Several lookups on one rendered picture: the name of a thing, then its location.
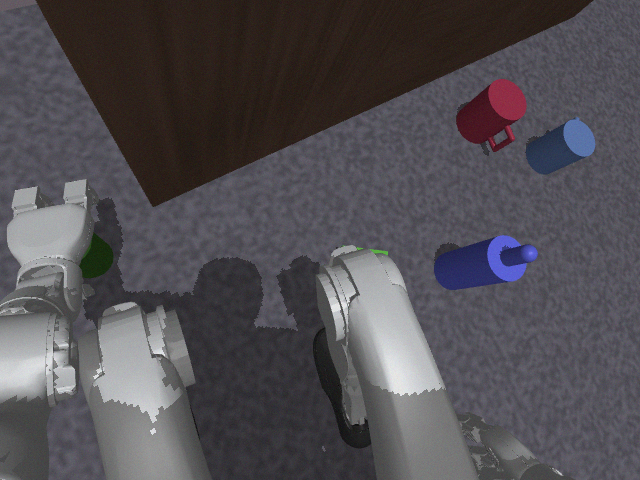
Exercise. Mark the right robot hand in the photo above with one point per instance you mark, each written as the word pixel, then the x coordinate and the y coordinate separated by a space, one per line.
pixel 503 456

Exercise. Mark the left robot arm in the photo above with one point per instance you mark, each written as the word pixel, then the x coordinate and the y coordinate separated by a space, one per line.
pixel 39 362

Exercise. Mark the right robot arm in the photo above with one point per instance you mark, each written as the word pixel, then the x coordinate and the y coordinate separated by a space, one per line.
pixel 543 472

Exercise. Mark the right robot foot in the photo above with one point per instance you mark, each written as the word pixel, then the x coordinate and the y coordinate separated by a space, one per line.
pixel 357 436

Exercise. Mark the left robot hand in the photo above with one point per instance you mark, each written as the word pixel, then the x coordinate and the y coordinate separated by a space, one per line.
pixel 40 229

